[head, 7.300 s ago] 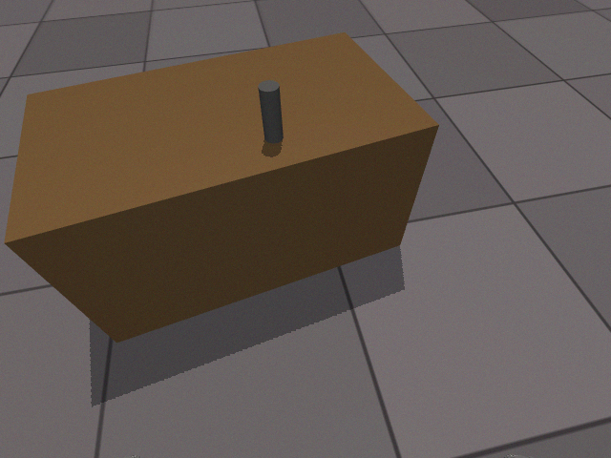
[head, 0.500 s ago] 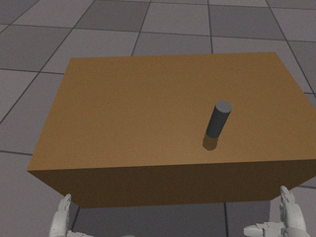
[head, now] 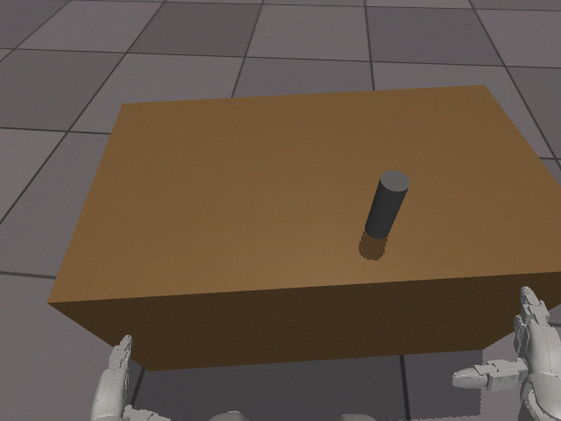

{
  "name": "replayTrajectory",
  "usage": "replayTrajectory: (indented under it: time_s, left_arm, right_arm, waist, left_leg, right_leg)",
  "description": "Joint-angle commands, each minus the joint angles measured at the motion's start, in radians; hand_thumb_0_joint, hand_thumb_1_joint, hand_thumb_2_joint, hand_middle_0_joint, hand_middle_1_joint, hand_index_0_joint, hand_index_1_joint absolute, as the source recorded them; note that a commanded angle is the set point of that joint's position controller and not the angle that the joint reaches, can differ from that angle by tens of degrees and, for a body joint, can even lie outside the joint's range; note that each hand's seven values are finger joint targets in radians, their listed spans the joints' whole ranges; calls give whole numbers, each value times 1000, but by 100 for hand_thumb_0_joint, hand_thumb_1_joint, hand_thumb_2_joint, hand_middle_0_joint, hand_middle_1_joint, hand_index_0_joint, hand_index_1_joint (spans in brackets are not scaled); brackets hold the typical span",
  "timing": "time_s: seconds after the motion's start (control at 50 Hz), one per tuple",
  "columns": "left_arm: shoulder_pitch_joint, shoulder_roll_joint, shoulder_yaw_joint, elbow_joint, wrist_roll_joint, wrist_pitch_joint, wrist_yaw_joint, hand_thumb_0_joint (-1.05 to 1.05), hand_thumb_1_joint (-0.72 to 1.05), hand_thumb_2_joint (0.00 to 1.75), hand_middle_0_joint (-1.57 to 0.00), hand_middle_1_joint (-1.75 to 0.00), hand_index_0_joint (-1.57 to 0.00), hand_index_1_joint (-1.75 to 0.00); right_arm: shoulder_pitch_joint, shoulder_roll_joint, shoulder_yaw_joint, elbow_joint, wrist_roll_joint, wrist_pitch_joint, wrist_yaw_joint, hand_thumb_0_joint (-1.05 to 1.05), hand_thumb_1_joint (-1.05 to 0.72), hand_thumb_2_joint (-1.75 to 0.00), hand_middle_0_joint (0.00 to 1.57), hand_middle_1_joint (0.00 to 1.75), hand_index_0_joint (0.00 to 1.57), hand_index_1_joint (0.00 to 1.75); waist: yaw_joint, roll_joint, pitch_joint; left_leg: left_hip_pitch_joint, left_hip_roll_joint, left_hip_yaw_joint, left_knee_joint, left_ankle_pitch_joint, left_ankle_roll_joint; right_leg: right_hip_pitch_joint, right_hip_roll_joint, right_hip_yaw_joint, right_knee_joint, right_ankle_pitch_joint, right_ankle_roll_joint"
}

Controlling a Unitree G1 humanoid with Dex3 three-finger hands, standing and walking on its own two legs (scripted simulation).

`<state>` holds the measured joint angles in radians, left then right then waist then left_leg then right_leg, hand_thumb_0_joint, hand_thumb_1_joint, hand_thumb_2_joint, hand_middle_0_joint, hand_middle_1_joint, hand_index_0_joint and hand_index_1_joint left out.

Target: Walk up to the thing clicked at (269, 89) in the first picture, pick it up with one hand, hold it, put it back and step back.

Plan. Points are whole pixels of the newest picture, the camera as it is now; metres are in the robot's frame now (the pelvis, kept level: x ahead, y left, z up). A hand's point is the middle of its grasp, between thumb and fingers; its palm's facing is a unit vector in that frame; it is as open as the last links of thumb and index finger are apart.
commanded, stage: go down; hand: right
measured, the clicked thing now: (385, 207) +0.49 -0.20 -0.07
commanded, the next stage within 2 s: none
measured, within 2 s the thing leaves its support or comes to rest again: neither
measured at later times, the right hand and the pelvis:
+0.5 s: hand (508, 252) +0.34 -0.34 +0.01, palm faces +0.26 +0.97 -0.04, open 17.5 cm; pelvis -0.01 -0.01 -0.02, yaw +1 degrees
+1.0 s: hand (516, 216) +0.39 -0.36 +0.03, palm faces +0.19 +0.98 +0.01, open 17.5 cm; pelvis -0.02 -0.02 -0.04, yaw +2 degrees
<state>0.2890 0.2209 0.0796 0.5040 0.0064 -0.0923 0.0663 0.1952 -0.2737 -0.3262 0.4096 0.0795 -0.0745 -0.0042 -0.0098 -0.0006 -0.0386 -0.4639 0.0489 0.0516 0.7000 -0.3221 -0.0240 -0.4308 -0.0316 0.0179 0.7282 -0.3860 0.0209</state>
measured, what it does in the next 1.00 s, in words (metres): stands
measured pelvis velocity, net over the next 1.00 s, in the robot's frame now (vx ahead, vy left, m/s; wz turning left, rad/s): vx -0.02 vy -0.02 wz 0.03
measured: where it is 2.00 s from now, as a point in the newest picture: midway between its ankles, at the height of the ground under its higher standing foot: outside the picture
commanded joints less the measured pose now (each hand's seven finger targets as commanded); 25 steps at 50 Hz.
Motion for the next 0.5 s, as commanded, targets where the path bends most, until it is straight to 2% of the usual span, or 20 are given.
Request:
replayTrajectory:
  time_s: [0.0,0.02,0.04,0.08,0.14,0.18,0.2,0.22,0.24,0.26,0.28,0.3,0.32,0.36,0.38,0.4,0.42,0.44,0.46,0.48]
  left_arm:
    - [-68,153,52,-159,-5,-73,29,0,-53,2,-6,-6,-6,-5]
    - [-47,148,46,-121,-5,-72,33,0,-53,3,-6,-6,-6,-5]
    - [-31,99,-7,-99,-6,-70,28,0,-53,3,-6,-6,-6,-5]
    - [-35,131,-7,-175,-11,-73,39,0,-53,3,-6,-6,-6,-5]
    - [-15,185,24,-192,-15,-69,44,0,-52,2,-5,-6,-6,-5]
    - [-28,154,-12,-219,-18,-71,39,0,-53,3,-5,-6,-6,-5]
    - [-41,190,14,-261,-21,-76,44,0,-53,3,-5,-6,-6,-5]
    - [-36,185,7,-254,-22,-76,43,0,-54,3,-6,-6,-6,-6]
    - [-35,190,13,-263,-23,-79,43,0,-54,3,-5,-6,-6,-6]
    - [-8,199,29,-263,-22,-80,43,0,-54,3,-5,-6,-6,-6]
    - [-4,207,33,-261,-22,-81,42,0,-54,4,-6,-6,-6,-6]
    - [2,206,36,-273,-21,-83,42,0,-54,3,-5,-6,-6,-5]
    - [-22,210,32,-319,-22,-89,42,0,-54,4,-6,-6,-6,-6]
    - [25,190,19,-288,-22,-90,41,0,-54,4,-6,-6,-6,-6]
    - [56,162,-9,-257,-21,-90,38,0,-54,4,-6,-6,-6,-6]
    - [54,150,-17,-237,-18,-93,36,0,-54,4,-6,-6,-6,-6]
    - [47,173,6,-245,-17,-95,40,0,-54,4,-6,-6,-6,-6]
    - [21,202,21,-285,-15,-100,41,0,-53,3,-6,-6,-6,-5]
    - [34,181,-4,-263,-12,-98,40,0,-53,3,-5,-6,-6,-5]
    - [25,179,-7,-285,-10,-103,40,0,-54,4,-6,-6,-6,-6]
  right_arm:
    - [-344,-299,-132,-149,43,-140,59,0,53,-4,4,6,5,6]
    - [-363,-311,-138,-102,51,-149,81,0,55,-4,4,5,5,5]
    - [-369,-320,-146,-62,55,-155,104,0,53,-4,4,6,5,6]
    - [-406,-386,-189,-26,74,-164,152,0,51,-4,4,5,5,5]
    - [-438,-445,-229,79,98,-163,207,0,53,-3,5,5,5,5]
    - [-472,-423,-215,133,113,-173,242,0,52,-3,5,5,5,5]
    - [-521,-464,-240,140,125,-187,256,0,53,-3,5,5,5,5]
    - [-533,-486,-257,176,132,-196,269,0,56,-3,5,5,5,5]
    - [-549,-502,-263,209,133,-207,278,0,54,-2,5,5,6,5]
    - [-579,-521,-269,200,134,-219,289,0,55,-2,5,5,5,5]
    - [-590,-524,-265,238,134,-231,300,0,57,-2,4,5,5,5]
    - [-621,-515,-258,239,137,-241,313,0,57,-2,4,5,5,5]
    - [-650,-537,-267,243,138,-254,324,0,57,-4,4,5,5,5]
    - [-693,-556,-274,253,142,-271,345,0,56,-4,4,6,5,6]
    - [-740,-581,-276,219,146,-285,357,0,55,-4,4,6,5,6]
    - [-751,-586,-283,262,146,-290,367,0,55,-5,4,6,5,6]
    - [-743,-608,-294,290,143,-292,375,0,54,-5,4,6,5,6]
    - [-764,-621,-297,305,143,-299,382,0,52,-5,5,6,5,6]
    - [-789,-630,-297,304,142,-307,391,0,53,-5,5,6,6,6]
    - [-827,-639,-301,292,146,-317,401,0,52,-5,5,6,5,6]
  waist:
    - [44,-27,-172]
    - [45,-50,-162]
    - [32,-66,-156]
    - [26,-72,-257]
    - [28,-71,-276]
    - [30,-63,-251]
    - [35,-29,-283]
    - [29,-33,-271]
    - [31,-33,-241]
    - [35,-56,-269]
    - [36,-68,-246]
    - [46,-72,-277]
    - [47,-61,-297]
    - [57,-69,-312]
    - [49,-112,-331]
    - [50,-145,-332]
    - [56,-146,-331]
    - [68,-109,-332]
    - [61,-124,-330]
    - [72,-139,-362]
  left_leg:
    - [43,-21,-24,-56,112,9]
    - [25,-22,-20,-42,109,11]
    - [18,-17,-27,-36,97,13]
    - [64,-16,-28,-20,153,15]
    - [57,-24,-13,0,196,17]
    - [49,-23,-11,1,180,18]
    - [57,-26,-10,2,184,15]
    - [48,-26,-9,6,176,17]
    - [34,-27,-8,5,152,18]
    - [27,-30,-8,17,158,21]
    - [9,-33,-6,25,148,24]
    - [3,-35,-8,36,164,26]
    - [5,-39,-6,40,165,26]
    - [-6,-37,-13,54,202,26]
    - [-7,-40,-13,61,202,27]
    - [-35,-39,-18,75,203,30]
    - [-58,-41,-17,85,199,31]
    - [-69,-45,-14,87,190,29]
    - [-72,-43,-20,88,178,31]
    - [-76,-42,-22,92,179,31]
  right_leg:
    - [-26,20,-16,-60,120,-32]
    - [-49,19,-14,-50,113,-31]
    - [-71,22,-16,-42,104,-30]
    - [-45,22,-11,-30,167,-27]
    - [-53,19,-10,-23,214,-25]
    - [-64,17,-10,-22,208,-23]
    - [-65,16,-4,-18,211,-26]
    - [-83,14,-2,-17,208,-26]
    - [-101,14,-3,-18,183,-27]
    - [-87,12,-1,-16,198,-25]
    - [-98,10,0,-18,198,-22]
    - [-76,8,2,-9,229,-20]
    - [-69,4,6,-4,244,-20]
    - [-61,7,1,21,289,-20]
    - [-53,5,4,24,317,-15]
    - [-56,4,4,40,346,-10]
    - [-66,3,9,51,363,-9]
    - [-76,-1,13,55,356,-10]
    - [-88,2,8,58,325,-12]
    - [-73,1,9,65,322,-10]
